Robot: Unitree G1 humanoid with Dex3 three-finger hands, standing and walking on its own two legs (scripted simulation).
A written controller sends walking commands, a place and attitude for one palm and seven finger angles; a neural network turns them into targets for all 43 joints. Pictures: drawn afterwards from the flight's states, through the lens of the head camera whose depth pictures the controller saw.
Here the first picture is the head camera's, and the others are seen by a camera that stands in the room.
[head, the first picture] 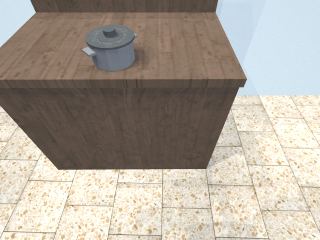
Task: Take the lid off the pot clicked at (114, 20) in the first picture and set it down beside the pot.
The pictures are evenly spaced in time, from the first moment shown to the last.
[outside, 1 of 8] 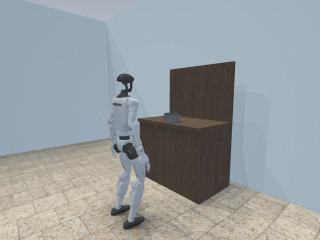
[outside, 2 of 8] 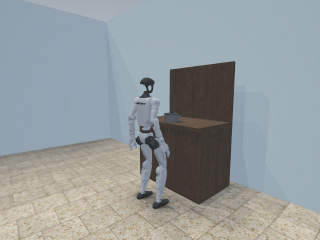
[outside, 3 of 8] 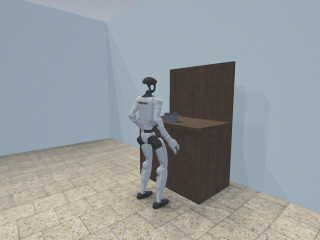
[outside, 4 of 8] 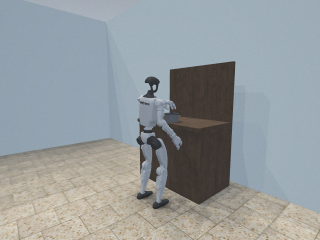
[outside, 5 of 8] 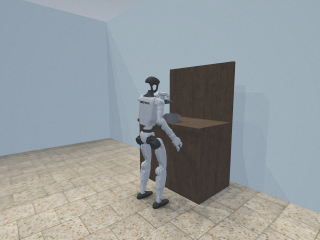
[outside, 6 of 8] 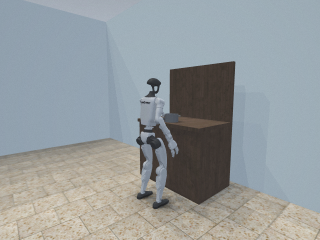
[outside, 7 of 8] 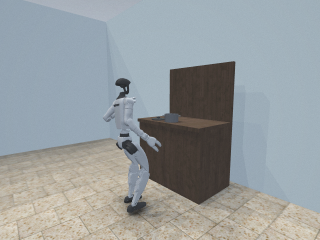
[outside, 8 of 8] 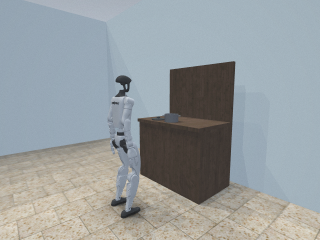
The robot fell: no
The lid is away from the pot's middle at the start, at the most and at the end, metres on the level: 0.00 0.24 0.23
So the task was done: yes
